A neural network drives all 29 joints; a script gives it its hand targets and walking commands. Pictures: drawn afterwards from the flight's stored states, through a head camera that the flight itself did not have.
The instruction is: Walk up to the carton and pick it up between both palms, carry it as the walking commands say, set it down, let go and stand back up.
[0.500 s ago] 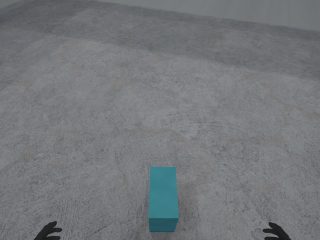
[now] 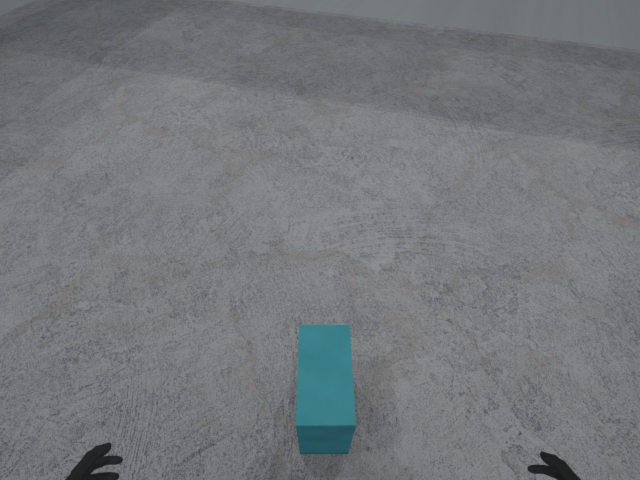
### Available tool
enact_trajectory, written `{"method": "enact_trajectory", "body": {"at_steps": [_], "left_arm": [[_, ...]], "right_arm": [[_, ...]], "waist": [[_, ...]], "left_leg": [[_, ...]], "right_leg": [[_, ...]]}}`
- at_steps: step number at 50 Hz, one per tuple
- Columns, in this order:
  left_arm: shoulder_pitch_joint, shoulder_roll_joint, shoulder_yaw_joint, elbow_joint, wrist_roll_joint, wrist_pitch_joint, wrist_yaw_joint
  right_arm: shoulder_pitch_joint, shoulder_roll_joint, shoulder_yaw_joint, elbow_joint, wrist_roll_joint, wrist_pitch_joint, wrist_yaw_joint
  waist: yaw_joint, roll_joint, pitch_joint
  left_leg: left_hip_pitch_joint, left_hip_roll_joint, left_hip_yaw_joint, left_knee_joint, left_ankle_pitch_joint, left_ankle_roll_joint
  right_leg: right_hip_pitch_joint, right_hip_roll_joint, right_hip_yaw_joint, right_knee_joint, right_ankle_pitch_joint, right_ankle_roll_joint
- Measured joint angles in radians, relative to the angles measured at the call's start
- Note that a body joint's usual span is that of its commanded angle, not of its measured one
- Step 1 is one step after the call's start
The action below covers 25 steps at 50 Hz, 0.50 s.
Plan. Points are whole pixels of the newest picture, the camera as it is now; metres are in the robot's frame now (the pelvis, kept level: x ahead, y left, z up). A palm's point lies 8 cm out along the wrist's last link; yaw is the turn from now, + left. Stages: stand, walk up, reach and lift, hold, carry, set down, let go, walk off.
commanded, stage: reach and lift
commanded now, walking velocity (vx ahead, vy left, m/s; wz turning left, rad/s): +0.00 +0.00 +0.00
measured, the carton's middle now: (324, 391) +0.45 -0.01 -0.63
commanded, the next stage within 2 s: none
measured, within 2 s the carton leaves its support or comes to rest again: neither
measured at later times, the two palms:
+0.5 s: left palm (152, 415) +0.24 +0.26 -0.13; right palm (500, 419) +0.24 -0.26 -0.13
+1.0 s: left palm (219, 349) +0.37 +0.19 -0.18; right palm (436, 355) +0.36 -0.20 -0.19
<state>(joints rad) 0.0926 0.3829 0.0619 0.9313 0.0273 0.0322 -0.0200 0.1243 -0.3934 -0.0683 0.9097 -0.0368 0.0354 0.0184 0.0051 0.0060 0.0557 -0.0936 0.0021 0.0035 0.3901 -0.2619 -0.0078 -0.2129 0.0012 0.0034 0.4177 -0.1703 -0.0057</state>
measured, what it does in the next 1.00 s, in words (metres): lowers itself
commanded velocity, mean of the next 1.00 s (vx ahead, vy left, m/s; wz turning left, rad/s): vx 0.00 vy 0.00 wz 0.00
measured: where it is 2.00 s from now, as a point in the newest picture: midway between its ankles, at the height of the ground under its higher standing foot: outside the picture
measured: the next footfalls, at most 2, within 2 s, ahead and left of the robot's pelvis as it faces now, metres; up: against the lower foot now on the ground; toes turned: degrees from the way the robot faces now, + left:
none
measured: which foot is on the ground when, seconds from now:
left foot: down 0.00-1.00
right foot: down 0.00-1.00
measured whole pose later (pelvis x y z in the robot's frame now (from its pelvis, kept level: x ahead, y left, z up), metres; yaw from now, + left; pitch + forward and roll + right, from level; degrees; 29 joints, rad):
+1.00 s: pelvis -0.07 -0.01 -0.09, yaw +2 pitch +30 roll +2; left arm -0.85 0.21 0.24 0.82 0.05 0.22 0.03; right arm -0.82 -0.15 -0.27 0.76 -0.06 0.24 -0.10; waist -0.03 -0.01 0.05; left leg -1.17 -0.02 0.00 1.03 -0.39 -0.02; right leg -1.26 -0.02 0.00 0.98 -0.25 -0.01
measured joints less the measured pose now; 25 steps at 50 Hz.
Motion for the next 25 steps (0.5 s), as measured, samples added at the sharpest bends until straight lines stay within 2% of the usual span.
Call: {"method": "enact_trajectory", "body": {"at_steps": [3,8,15,25], "left_arm": [[-0.041,-0.029,0.061,-0.232,0.072,0.091,-0.028],[-0.084,-0.055,0.113,-0.323,0.081,0.192,-0.052],[-0.102,-0.078,0.102,-0.386,0.034,0.215,-0.054],[-0.303,-0.096,0.096,-0.330,0.011,0.230,-0.024]], "right_arm": [[-0.015,0.016,-0.050,-0.203,-0.006,0.100,0.019],[-0.103,0.061,-0.082,-0.346,-0.011,0.211,0.018],[-0.127,0.106,-0.083,-0.400,-0.002,0.238,0.002],[-0.313,0.150,-0.058,-0.365,0.019,0.260,-0.036]], "waist": [[-0.006,0.008,0.071],[-0.015,0.024,0.142],[-0.008,0.019,0.117],[-0.024,-0.008,0.056]], "left_leg": [[-0.064,-0.004,-0.024,0.103,-0.037,-0.001],[-0.132,0.003,-0.024,0.186,-0.069,-0.003],[-0.296,0.007,-0.027,0.329,-0.131,-0.012],[-0.515,0.002,-0.025,0.471,-0.174,-0.017]], "right_leg": [[-0.043,-0.007,-0.023,0.076,-0.032,0.002],[-0.106,0.000,-0.024,0.141,-0.049,0.003],[-0.273,0.005,-0.027,0.284,-0.109,-0.007],[-0.494,0.000,-0.024,0.425,-0.148,-0.012]]}}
